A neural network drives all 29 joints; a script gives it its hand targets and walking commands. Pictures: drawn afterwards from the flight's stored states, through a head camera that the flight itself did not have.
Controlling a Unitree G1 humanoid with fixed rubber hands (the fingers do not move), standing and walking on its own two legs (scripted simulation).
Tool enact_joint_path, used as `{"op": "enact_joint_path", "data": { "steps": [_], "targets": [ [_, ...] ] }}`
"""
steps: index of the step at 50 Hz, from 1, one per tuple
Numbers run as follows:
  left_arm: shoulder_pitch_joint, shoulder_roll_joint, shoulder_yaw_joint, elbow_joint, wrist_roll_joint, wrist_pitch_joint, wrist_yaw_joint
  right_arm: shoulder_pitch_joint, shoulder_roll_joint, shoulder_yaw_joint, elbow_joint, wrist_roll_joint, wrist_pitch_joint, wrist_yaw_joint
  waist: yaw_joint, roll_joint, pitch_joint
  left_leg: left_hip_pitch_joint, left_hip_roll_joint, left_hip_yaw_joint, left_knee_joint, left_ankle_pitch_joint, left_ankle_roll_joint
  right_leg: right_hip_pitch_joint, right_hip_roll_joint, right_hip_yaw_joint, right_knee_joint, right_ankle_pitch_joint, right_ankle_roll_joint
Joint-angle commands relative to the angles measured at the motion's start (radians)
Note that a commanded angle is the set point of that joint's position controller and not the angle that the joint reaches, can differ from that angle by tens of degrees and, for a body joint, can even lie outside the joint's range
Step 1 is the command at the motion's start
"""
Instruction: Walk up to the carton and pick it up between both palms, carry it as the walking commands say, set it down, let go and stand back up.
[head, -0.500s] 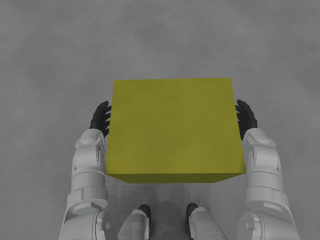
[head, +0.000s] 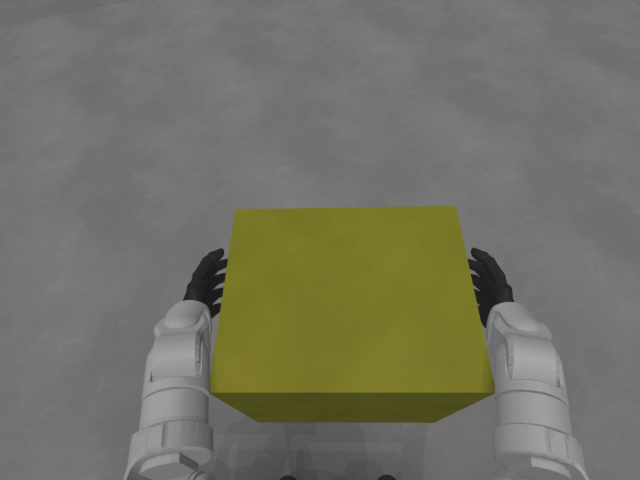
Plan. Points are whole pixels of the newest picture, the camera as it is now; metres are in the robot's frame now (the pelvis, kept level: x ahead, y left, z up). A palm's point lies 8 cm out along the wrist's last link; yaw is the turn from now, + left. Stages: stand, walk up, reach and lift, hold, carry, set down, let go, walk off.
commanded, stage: reach and lift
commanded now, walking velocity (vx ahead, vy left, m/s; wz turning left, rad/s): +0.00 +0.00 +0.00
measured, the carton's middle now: (345, 327) +0.32 -0.01 -0.08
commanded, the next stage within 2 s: hold in 1.32 s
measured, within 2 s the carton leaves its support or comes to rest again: neither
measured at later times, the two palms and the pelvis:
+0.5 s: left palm (185, 307) +0.30 +0.18 +0.05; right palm (516, 306) +0.29 -0.21 +0.05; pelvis +0.01 +0.00 +0.01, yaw -1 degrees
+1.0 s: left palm (178, 315) +0.29 +0.18 +0.05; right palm (510, 307) +0.29 -0.20 +0.05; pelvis +0.01 +0.00 +0.01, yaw +0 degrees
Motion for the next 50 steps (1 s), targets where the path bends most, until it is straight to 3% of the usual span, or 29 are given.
{"op": "enact_joint_path", "data": {
  "steps": [1, 3, 5, 6, 8, 9, 10, 12, 13, 14, 15, 17, 19, 20, 24, 26, 27, 28, 29, 32, 34, 35, 36, 37, 41, 43, 45, 46, 50],
  "targets": [
    [-0.394, -0.823, -0.552, -0.040, -0.160, -0.012, -0.164, -0.442, 0.889, 0.559, -0.057, 0.138, 0.012, 0.138, -0.010, -0.036, -0.387, 0.254, -0.118, -0.021, -0.040, 0.189, 0.038, 0.200, 0.126, 0.012, -0.042, 0.214, -0.015],
    [-0.394, -0.826, -0.588, -0.073, -0.175, -0.001, -0.162, -0.468, 0.875, 0.596, -0.111, 0.156, 0.023, 0.133, -0.012, -0.060, -0.367, 0.291, -0.117, -0.020, -0.060, 0.226, 0.031, 0.247, 0.126, 0.010, -0.061, 0.244, -0.014],
    [-0.381, -0.823, -0.616, -0.142, -0.183, 0.014, -0.156, -0.388, 0.889, 0.600, -0.099, 0.175, 0.045, 0.130, -0.004, 0.009, -0.357, 0.310, -0.118, -0.012, -0.067, 0.262, 0.026, 0.260, 0.122, 0.021, -0.065, 0.295, -0.017],
    [-0.342, -0.787, -0.557, -0.082, -0.160, 0.038, -0.152, -0.341, 0.852, 0.559, -0.032, 0.137, 0.069, 0.123, -0.007, -0.013, -0.246, 0.268, -0.110, -0.018, -0.082, 0.246, 0.025, 0.244, 0.128, 0.020, -0.079, 0.250, -0.018],
    [-0.331, -0.807, -0.627, -0.166, -0.195, 0.041, -0.150, -0.360, 0.903, 0.616, -0.119, 0.170, 0.075, 0.123, 0.002, -0.052, -0.327, 0.360, -0.114, -0.029, -0.101, 0.255, 0.030, 0.303, 0.135, 0.008, -0.086, 0.269, -0.007],
    [-0.312, -0.798, -0.591, -0.105, -0.172, 0.053, -0.150, -0.390, 0.882, 0.621, -0.136, 0.164, 0.083, 0.120, 0.015, -0.061, -0.254, 0.336, -0.116, -0.014, -0.099, 0.227, 0.037, 0.296, 0.125, 0.011, -0.096, 0.240, -0.003],
    [-0.313, -0.793, -0.568, -0.108, -0.163, 0.066, -0.154, -0.394, 0.858, 0.603, -0.137, 0.157, 0.090, 0.117, 0.018, -0.001, -0.241, 0.324, -0.118, -0.016, -0.106, 0.181, 0.035, 0.289, 0.120, 0.021, -0.101, 0.198, -0.013],
    [-0.364, -0.791, -0.633, -0.193, -0.213, 0.066, -0.154, -0.404, 0.872, 0.639, -0.188, 0.185, 0.099, 0.115, -0.004, -0.032, -0.264, 0.383, -0.112, -0.019, -0.108, 0.199, 0.034, 0.286, 0.128, 0.016, -0.108, 0.210, -0.013],
    [-0.322, -0.795, -0.625, -0.154, -0.197, 0.081, -0.148, -0.397, 0.884, 0.623, -0.166, 0.175, 0.107, 0.116, 0.007, -0.038, -0.266, 0.391, -0.111, -0.018, -0.114, 0.201, 0.032, 0.303, 0.133, 0.006, -0.100, 0.210, -0.006],
    [-0.373, -0.790, -0.655, -0.220, -0.224, 0.082, -0.145, -0.368, 0.874, 0.634, -0.171, 0.181, 0.115, 0.114, -0.012, -0.022, -0.238, 0.386, -0.107, -0.020, -0.116, 0.191, 0.023, 0.291, 0.134, 0.010, -0.106, 0.192, -0.018],
    [-0.349, -0.760, -0.637, -0.218, -0.203, 0.101, -0.137, -0.347, 0.850, 0.606, -0.154, 0.175, 0.127, 0.113, -0.001, 0.019, -0.222, 0.392, -0.108, -0.016, -0.127, 0.196, 0.018, 0.301, 0.133, 0.010, -0.114, 0.190, -0.016],
    [-0.336, -0.761, -0.654, -0.231, -0.219, 0.117, -0.143, -0.368, 0.872, 0.650, -0.191, 0.199, 0.142, 0.102, 0.000, -0.028, -0.220, 0.399, -0.109, -0.015, -0.137, 0.196, 0.023, 0.356, 0.138, 0.006, -0.135, 0.201, -0.010],
    [-0.314, -0.757, -0.646, -0.242, -0.220, 0.137, -0.134, -0.326, 0.848, 0.632, -0.186, 0.182, 0.167, 0.096, -0.014, -0.009, -0.170, 0.413, -0.105, -0.018, -0.146, 0.188, 0.021, 0.345, 0.135, 0.008, -0.146, 0.176, -0.016],
    [-0.329, -0.746, -0.650, -0.267, -0.219, 0.134, -0.135, -0.355, 0.846, 0.659, -0.249, 0.202, 0.161, 0.098, -0.006, -0.007, -0.194, 0.407, -0.114, -0.010, -0.152, 0.198, 0.022, 0.376, 0.139, 0.005, -0.144, 0.215, -0.008],
    [-0.298, -0.703, -0.586, -0.231, -0.196, 0.174, -0.120, -0.355, 0.797, 0.630, -0.240, 0.187, 0.193, 0.086, 0.002, -0.007, -0.104, 0.414, -0.109, -0.013, -0.168, 0.108, 0.027, 0.351, 0.128, 0.004, -0.166, 0.130, -0.017],
    [-0.308, -0.685, -0.583, -0.263, -0.200, 0.170, -0.119, -0.385, 0.789, 0.648, -0.269, 0.206, 0.196, 0.082, 0.013, -0.059, -0.109, 0.415, -0.103, -0.016, -0.173, 0.141, 0.033, 0.362, 0.135, 0.002, -0.172, 0.140, -0.011],
    [-0.349, -0.706, -0.631, -0.289, -0.221, 0.176, -0.111, -0.363, 0.795, 0.643, -0.254, 0.221, 0.194, 0.085, -0.007, 0.018, -0.126, 0.416, -0.100, -0.013, -0.165, 0.128, 0.024, 0.349, 0.128, 0.009, -0.161, 0.130, -0.020],
    [-0.308, -0.678, -0.602, -0.282, -0.215, 0.182, -0.108, -0.373, 0.777, 0.642, -0.246, 0.204, 0.204, 0.081, 0.001, -0.034, -0.133, 0.428, -0.100, -0.018, -0.168, 0.127, 0.026, 0.363, 0.131, 0.001, -0.163, 0.125, -0.016],
    [-0.316, -0.691, -0.583, -0.246, -0.204, 0.187, -0.109, -0.384, 0.778, 0.636, -0.250, 0.206, 0.204, 0.083, 0.000, -0.002, -0.118, 0.425, -0.109, -0.008, -0.164, 0.084, 0.029, 0.344, 0.121, 0.006, -0.167, 0.105, -0.020],
    [-0.320, -0.666, -0.597, -0.300, -0.217, 0.185, -0.111, -0.352, 0.773, 0.628, -0.236, 0.196, 0.209, 0.072, -0.012, -0.052, -0.142, 0.440, -0.106, -0.017, -0.159, 0.157, 0.034, 0.366, 0.131, 0.003, -0.172, 0.157, -0.009],
    [-0.339, -0.682, -0.602, -0.307, -0.212, 0.191, -0.110, -0.355, 0.749, 0.625, -0.268, 0.208, 0.206, 0.067, -0.008, 0.033, -0.130, 0.413, -0.111, -0.003, -0.159, 0.155, 0.022, 0.376, 0.128, 0.007, -0.167, 0.160, -0.016],
    [-0.320, -0.658, -0.576, -0.267, -0.206, 0.196, -0.106, -0.358, 0.739, 0.613, -0.244, 0.185, 0.210, 0.063, -0.017, -0.010, -0.137, 0.423, -0.113, -0.011, -0.155, 0.146, 0.025, 0.376, 0.125, 0.003, -0.168, 0.156, -0.017],
    [-0.319, -0.661, -0.585, -0.289, -0.199, 0.194, -0.100, -0.358, 0.748, 0.629, -0.253, 0.207, 0.212, 0.070, -0.005, 0.015, -0.112, 0.403, -0.113, -0.009, -0.162, 0.155, 0.026, 0.373, 0.126, 0.005, -0.167, 0.170, -0.016],
    [-0.312, -0.680, -0.582, -0.282, -0.209, 0.187, -0.106, -0.345, 0.781, 0.643, -0.240, 0.195, 0.210, 0.068, 0.003, -0.045, -0.151, 0.426, -0.109, -0.009, -0.163, 0.183, 0.029, 0.398, 0.135, -0.004, -0.168, 0.198, -0.009],
    [-0.268, -0.652, -0.584, -0.303, -0.200, 0.192, -0.095, -0.306, 0.725, 0.653, -0.270, 0.206, 0.209, 0.061, 0.014, 0.001, -0.121, 0.444, -0.111, -0.003, -0.161, 0.205, 0.023, 0.371, 0.133, 0.003, -0.167, 0.188, -0.016],
    [-0.305, -0.660, -0.591, -0.302, -0.213, 0.193, -0.091, -0.319, 0.729, 0.640, -0.257, 0.208, 0.198, 0.065, 0.010, 0.022, -0.113, 0.435, -0.114, 0.001, -0.160, 0.124, 0.025, 0.348, 0.126, 0.006, -0.169, 0.121, -0.021],
    [-0.313, -0.667, -0.581, -0.308, -0.209, 0.184, -0.088, -0.394, 0.726, 0.670, -0.305, 0.237, 0.188, 0.076, 0.029, 0.005, -0.135, 0.421, -0.111, -0.001, -0.161, 0.115, 0.023, 0.350, 0.137, -0.005, -0.156, 0.098, -0.022],
    [-0.302, -0.676, -0.627, -0.356, -0.237, 0.183, -0.088, -0.340, 0.723, 0.671, -0.307, 0.224, 0.192, 0.067, 0.008, -0.040, -0.161, 0.437, -0.110, -0.003, -0.156, 0.169, 0.022, 0.363, 0.145, -0.005, -0.156, 0.138, -0.018],
    [-0.256, -0.658, -0.623, -0.333, -0.236, 0.192, -0.087, -0.306, 0.712, 0.674, -0.299, 0.212, 0.193, 0.058, 0.001, -0.030, -0.133, 0.447, -0.109, -0.003, -0.157, 0.181, 0.024, 0.348, 0.138, -0.002, -0.162, 0.147, -0.018]
  ]
}}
